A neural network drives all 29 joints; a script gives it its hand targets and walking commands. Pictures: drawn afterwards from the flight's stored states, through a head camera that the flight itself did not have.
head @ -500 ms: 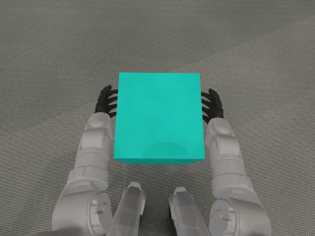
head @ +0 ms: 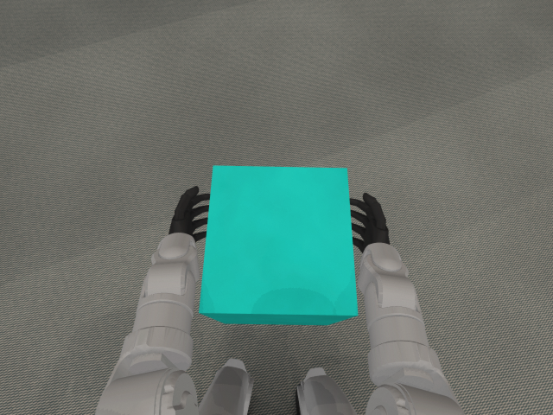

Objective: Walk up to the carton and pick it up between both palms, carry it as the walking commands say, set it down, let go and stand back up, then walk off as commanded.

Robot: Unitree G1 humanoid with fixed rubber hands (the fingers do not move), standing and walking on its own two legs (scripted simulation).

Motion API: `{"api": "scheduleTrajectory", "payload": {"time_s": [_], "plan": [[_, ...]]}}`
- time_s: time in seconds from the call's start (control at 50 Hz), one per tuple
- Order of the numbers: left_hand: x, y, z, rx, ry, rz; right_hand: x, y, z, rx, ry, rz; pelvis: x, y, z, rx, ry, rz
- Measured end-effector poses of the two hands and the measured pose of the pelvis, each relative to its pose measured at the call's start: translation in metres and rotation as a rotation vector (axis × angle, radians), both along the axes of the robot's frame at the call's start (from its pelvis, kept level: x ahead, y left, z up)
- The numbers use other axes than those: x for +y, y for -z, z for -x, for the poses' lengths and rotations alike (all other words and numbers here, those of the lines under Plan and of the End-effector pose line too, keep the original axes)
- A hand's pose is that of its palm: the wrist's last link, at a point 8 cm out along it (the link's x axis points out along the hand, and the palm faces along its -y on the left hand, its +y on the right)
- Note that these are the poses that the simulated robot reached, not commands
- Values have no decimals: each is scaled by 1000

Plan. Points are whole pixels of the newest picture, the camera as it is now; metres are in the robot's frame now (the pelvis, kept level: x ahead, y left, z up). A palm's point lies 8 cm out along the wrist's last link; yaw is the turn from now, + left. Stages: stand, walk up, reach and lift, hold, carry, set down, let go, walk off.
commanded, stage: reach and lift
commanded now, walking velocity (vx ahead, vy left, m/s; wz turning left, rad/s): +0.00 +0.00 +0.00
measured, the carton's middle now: (277, 256) +0.37 +0.01 -0.12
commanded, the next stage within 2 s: none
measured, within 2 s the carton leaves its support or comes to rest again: neither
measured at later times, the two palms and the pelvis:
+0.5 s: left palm (171, 233) +0.35 +0.16 +0.02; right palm (392, 240) +0.35 -0.13 +0.03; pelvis +0.02 +0.00 +0.05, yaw +0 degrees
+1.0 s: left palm (154, 228) +0.33 +0.16 +0.09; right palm (416, 233) +0.33 -0.13 +0.10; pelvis +0.03 +0.00 +0.07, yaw +0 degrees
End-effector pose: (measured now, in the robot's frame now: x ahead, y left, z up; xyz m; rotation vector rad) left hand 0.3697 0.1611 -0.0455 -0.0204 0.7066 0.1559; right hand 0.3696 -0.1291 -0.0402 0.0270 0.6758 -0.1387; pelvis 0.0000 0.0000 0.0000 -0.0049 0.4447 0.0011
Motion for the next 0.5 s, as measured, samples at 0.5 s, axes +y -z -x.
{"api": "scheduleTrajectory", "payload": {"time_s": [0.5], "plan": [[-2,-68,22,-4,-3,-5,-2,-70,18,-3,-17,17,0,-49,-16,-194,5,-2]]}}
